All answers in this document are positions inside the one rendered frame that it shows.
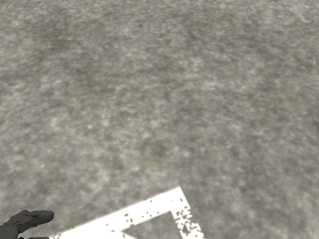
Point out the robot left hand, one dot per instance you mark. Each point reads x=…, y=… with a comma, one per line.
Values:
x=23, y=221

